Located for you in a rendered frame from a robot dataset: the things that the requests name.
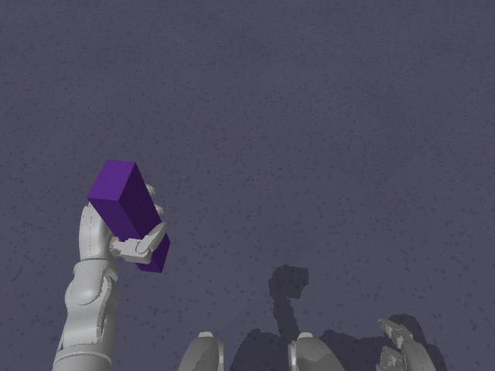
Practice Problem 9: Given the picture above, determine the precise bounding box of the left robot hand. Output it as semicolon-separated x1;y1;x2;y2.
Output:
79;183;168;265

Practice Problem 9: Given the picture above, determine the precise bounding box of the right robot hand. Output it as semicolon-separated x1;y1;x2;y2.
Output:
376;318;436;371

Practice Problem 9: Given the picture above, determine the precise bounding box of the left robot arm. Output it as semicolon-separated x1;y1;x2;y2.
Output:
52;258;121;371

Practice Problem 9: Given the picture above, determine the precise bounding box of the carton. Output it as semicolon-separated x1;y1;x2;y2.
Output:
87;159;170;273

